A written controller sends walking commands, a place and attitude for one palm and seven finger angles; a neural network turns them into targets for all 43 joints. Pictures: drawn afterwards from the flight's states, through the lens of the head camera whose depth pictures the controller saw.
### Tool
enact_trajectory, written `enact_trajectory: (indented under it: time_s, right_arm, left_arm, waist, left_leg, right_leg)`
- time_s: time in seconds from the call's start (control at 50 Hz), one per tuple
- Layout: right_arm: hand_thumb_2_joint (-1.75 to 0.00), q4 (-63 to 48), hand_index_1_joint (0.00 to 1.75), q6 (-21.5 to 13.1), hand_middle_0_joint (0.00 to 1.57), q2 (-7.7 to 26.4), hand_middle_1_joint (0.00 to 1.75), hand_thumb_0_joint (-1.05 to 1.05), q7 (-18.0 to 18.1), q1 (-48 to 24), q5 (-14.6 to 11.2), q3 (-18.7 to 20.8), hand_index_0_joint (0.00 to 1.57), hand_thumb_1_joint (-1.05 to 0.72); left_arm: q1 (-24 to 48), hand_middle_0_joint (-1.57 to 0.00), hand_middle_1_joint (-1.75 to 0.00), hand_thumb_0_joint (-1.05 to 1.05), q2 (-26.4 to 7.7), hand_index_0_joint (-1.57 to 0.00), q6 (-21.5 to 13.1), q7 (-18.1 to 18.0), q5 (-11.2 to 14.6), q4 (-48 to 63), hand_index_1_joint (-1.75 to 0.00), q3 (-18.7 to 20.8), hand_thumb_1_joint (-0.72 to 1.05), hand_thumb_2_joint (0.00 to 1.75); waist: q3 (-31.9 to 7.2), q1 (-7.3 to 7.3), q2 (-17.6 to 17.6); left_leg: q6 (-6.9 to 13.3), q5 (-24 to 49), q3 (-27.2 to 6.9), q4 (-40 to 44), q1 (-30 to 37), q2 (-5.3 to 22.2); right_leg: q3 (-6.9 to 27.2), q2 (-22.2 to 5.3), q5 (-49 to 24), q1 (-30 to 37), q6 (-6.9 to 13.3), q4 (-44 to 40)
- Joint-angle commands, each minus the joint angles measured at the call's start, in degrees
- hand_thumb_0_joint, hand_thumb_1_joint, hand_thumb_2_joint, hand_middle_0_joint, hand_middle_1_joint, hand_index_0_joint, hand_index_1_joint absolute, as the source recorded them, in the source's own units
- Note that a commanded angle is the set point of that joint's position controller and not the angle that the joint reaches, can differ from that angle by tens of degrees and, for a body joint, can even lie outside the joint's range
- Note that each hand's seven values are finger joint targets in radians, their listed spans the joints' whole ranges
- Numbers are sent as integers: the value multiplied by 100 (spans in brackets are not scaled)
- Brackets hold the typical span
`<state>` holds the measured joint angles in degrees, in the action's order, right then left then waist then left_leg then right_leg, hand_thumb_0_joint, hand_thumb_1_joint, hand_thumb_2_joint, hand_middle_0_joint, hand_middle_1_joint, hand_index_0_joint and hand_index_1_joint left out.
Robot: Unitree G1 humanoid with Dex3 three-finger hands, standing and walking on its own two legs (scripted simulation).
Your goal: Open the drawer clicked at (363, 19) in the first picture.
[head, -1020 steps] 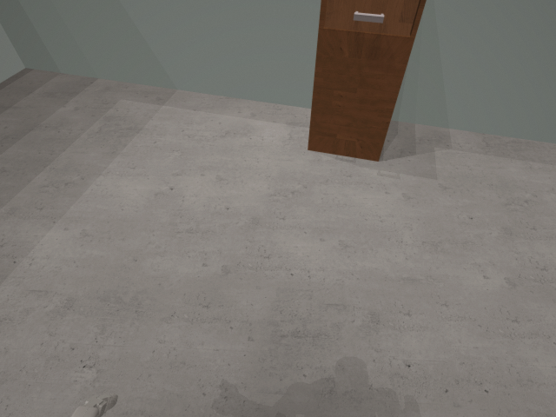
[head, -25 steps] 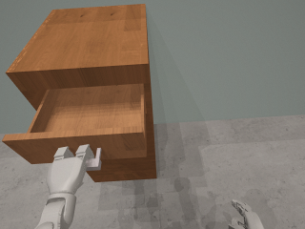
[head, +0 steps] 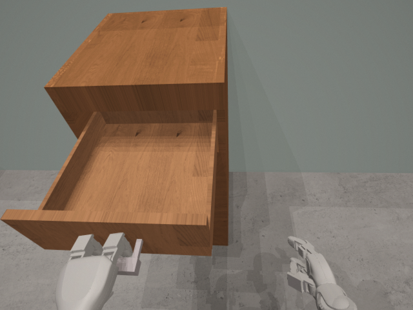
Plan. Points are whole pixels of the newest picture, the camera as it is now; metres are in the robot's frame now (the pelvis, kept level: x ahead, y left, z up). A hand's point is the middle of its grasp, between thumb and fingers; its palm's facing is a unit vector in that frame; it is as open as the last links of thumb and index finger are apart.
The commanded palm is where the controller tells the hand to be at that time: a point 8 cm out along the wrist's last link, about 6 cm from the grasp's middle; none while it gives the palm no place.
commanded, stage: pull the drawer open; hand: left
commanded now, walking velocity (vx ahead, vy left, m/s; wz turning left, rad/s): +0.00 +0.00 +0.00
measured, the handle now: (108, 254) +0.20 +0.21 +0.03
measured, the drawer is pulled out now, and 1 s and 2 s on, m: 0.29 0.30 0.28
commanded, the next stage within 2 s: open the thumb to release the handle in 0.32 s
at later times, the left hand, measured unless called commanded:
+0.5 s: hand (98, 297) +0.14 +0.21 +0.01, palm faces +0.00 -0.07 -1.00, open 6.0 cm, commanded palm +0.10 +0.22 +0.06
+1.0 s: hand (100, 297) +0.14 +0.21 +0.01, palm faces +0.01 -0.09 -1.00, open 13.1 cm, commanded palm +0.11 +0.21 +0.06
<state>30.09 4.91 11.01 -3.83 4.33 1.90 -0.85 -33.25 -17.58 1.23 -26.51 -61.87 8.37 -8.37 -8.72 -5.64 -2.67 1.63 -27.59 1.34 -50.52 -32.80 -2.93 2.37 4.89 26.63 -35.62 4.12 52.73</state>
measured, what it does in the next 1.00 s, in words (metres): stands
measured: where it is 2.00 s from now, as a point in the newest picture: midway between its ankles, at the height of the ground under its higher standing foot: outside the picture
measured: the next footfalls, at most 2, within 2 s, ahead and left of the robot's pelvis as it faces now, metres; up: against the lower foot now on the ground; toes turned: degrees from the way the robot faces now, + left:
none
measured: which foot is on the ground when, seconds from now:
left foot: down 0.00-1.00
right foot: down 0.00-1.00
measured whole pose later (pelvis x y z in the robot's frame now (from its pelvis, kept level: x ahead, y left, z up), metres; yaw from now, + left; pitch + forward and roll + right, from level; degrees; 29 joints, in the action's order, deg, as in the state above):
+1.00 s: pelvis -0.02 -0.02 +0.00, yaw +1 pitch +10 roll +2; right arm 31.0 5.3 14.1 0.1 5.6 2.1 1.0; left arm -32.9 -20.5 -2.9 -27.8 -60.1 7.1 -4.2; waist -7.4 -4.9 -2.2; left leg 0.0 -25.3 -0.5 -49.9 -34.4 -2.3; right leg 0.5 5.3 24.5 -36.9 5.7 51.9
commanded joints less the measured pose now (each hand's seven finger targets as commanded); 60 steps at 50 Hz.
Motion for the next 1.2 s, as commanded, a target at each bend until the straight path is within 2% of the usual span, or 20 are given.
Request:
enact_trajectory:
  time_s: [0.0, 0.08, 0.16, 0.22, 0.28, 0.36, 0.38, 0.4, 0.42, 0.46, 0.5, 0.54, 0.64, 0.8, 0.92, 0.98, 1.0, 1.08, 1.12, 1.18]
  right_arm:
    - [-90, -1045, 30, -319, 20, 641, 30, 0, -10, -639, -39, 188, 20, -90]
    - [-90, -1147, 30, -318, 20, 706, 30, 0, -102, -618, -16, 154, 20, -90]
    - [-90, -1163, 30, -309, 20, 719, 30, 0, -148, -555, 80, 191, 20, -90]
    - [-90, -1163, 30, -305, 20, 718, 30, 0, -108, -500, 100, 233, 20, -90]
    - [-90, -1190, 30, -310, 20, 750, 30, 0, -64, -454, 138, 268, 20, -90]
    - [-90, -1145, 30, -306, 20, 736, 30, 0, -76, -402, 122, 331, 20, -90]
    - [-90, -1150, 30, -303, 20, 734, 30, 0, -58, -419, 126, 314, 20, -90]
    - [-90, -931, 30, -204, 20, 872, 30, 0, 19, -388, 172, 356, 20, -90]
    - [-90, -1011, 30, -224, 20, 781, 30, 0, 85, -329, 182, 408, 20, -90]
    - [-90, -1012, 30, -263, 20, 763, 30, 0, 118, -366, 144, 392, 20, -90]
    - [-90, -1024, 30, -253, 20, 780, 30, 0, 148, -326, 119, 426, 20, -90]
    - [-90, -1013, 30, -235, 20, 770, 30, 0, 184, -347, 80, 432, 20, -90]
    - [-90, -968, 30, -184, 20, 704, 30, 0, 312, -539, 3, 286, 20, -90]
    - [-90, -895, 30, -208, 20, 679, 30, 0, 393, -646, -8, 242, 20, -90]
    - [-90, -824, 30, -251, 20, 685, 30, 0, 448, -648, 3, 273, 20, -90]
    - [-90, -809, 30, -273, 20, 699, 30, 0, 441, -628, 12, 299, 20, -90]
    - [-90, -763, 30, -275, 20, 691, 30, 0, 421, -654, 29, 296, 20, -90]
    - [-90, -722, 30, -301, 20, 721, 30, 0, 475, -644, 41, 342, 20, -90]
    - [-90, -710, 30, -307, 20, 696, 30, 0, 490, -639, 17, 355, 20, -90]
    - [-90, -684, 30, -293, 20, 713, 30, 0, 493, -653, 17, 343, 20, -90]
  left_arm:
    - [-1447, -40, -135, 0, -668, -40, -106, -253, 168, 1491, -135, 595, 90, 90]
    - [-2165, -40, -135, 0, -754, -40, -253, -321, 199, 1692, -135, 714, 90, 90]
    - [-2167, -40, -135, 0, -816, -40, -376, -433, 101, 1716, -135, 871, 90, 90]
    - [-2152, -40, -135, 0, -896, -40, -428, -517, 85, 1589, -135, 1100, 90, 90]
    - [-2171, -40, -135, 0, -1072, -40, -476, -635, 115, 1729, -135, 1355, 90, 90]
    - [-2379, -40, -135, 0, -953, -40, -462, -639, 183, 1757, -135, 1301, 90, 90]
    - [-2379, -40, -135, 0, -935, -40, -439, -630, 233, 1738, -135, 1310, 90, 90]
    - [-687, -40, -135, 0, -1240, -40, -391, -735, 67, 1608, -135, 1478, 90, 90]
    - [-874, -40, -134, 0, -1126, -40, -404, -821, 23, 1506, -134, 1591, 83, 87]
    - [-1007, -38, -133, 0, -992, -38, -364, -815, 53, 1221, -133, 1446, 69, 81]
    - [-836, -38, -131, 0, -940, -38, -280, -794, 172, 1385, -131, 1353, 55, 75]
    - [-754, -36, -130, 0, -959, -36, -183, -755, 256, 1415, -130, 1287, 41, 69]
    - [-830, -34, -126, 0, -1094, -34, -100, -610, 255, 1012, -126, 1316, 6, 54]
    - [-281, -30, -120, 0, -1138, -30, -125, -399, 235, 874, -120, 1261, -50, 30]
    - [-47, -30, -120, 0, -1128, -30, -253, -349, 215, 604, -120, 1270, -50, 30]
    - [-46, -30, -120, 0, -1194, -30, -307, -380, 218, 610, -120, 1369, -50, 30]
    - [175, -30, -120, 0, -839, -30, -271, -361, 179, 447, -120, 961, -50, 30]
    - [697, -30, -120, 0, -1099, -30, -274, -429, 97, 458, -120, 1166, -50, 30]
    - [662, -30, -120, 0, -1065, -30, -241, -457, 56, 366, -120, 1150, -50, 30]
    - [1096, -30, -120, 0, -966, -30, -125, -464, 33, 395, -120, 969, -50, 30]
  waist:
    - [-746, -137, 310]
    - [-576, -150, 248]
    - [-518, -100, 268]
    - [-604, -103, 349]
    - [-1035, -146, 215]
    - [-1024, -124, 240]
    - [-1042, -90, 361]
    - [-881, 274, 504]
    - [-994, 77, 403]
    - [-860, 90, 411]
    - [-1206, 94, 393]
    - [-1219, 114, 477]
    - [-770, 33, 872]
    - [-484, 42, 453]
    - [-366, 62, 519]
    - [-525, 44, 465]
    - [-449, 136, 515]
    - [-583, 153, 584]
    - [-652, 101, 524]
    - [-754, 208, 497]
  left_leg:
    - [-20, 2331, -244, 430, 551, 22]
    - [-53, 2379, -243, 329, 394, 56]
    - [-61, 2117, -266, 158, 242, 12]
    - [-44, 1849, -258, 87, 99, -12]
    - [-60, 2018, -260, -8, 97, -40]
    - [-61, 2218, -257, -88, 48, -24]
    - [-48, 2274, -278, -101, 23, -21]
    - [-41, 1833, -331, -193, -78, -47]
    - [-20, 1721, -282, -149, -88, -54]
    - [-27, 1524, -264, -129, -119, -63]
    - [-3, 1586, -245, -71, 41, -62]
    - [8, 1529, -238, -23, 61, -62]
    - [32, 1160, -177, 164, -374, -126]
    - [53, 862, -135, 366, -188, -139]
    - [45, 785, -177, 424, -183, -152]
    - [45, 898, -174, 417, -113, -146]
    - [47, 850, -181, 403, -171, -146]
    - [53, 808, -185, 345, -184, -137]
    - [48, 833, -181, 379, -150, -146]
    - [54, 844, -192, 384, -23, -117]
  right_leg:
    - [579, -208, -2543, 745, -48, -843]
    - [653, -222, -2601, 627, -40, -813]
    - [718, -229, -2364, 250, -17, -706]
    - [668, -223, -2181, 184, -14, -643]
    - [756, -233, -2514, 287, 4, -514]
    - [634, -241, -2689, 217, -23, -387]
    - [625, -246, -2847, 268, -26, -395]
    - [692, -250, -2538, -210, -40, -390]
    - [551, -231, -2377, -16, -46, -389]
    - [538, -243, -2089, -115, -36, -470]
    - [523, -261, -2173, 111, -50, -489]
    - [490, -277, -2115, 212, -81, -569]
    - [743, -380, -2282, 710, -182, -879]
    - [890, -432, -1410, 732, -175, -1325]
    - [915, -418, -1172, 701, -170, -1438]
    - [879, -417, -1421, 760, -159, -1390]
    - [796, -423, -1401, 629, -182, -1328]
    - [821, -425, -1303, 593, -187, -1341]
    - [782, -402, -1316, 625, -169, -1298]
    - [670, -382, -1197, 515, -168, -1287]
